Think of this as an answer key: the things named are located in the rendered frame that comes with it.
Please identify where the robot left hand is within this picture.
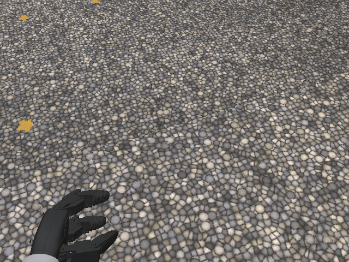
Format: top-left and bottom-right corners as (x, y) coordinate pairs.
(30, 189), (118, 262)

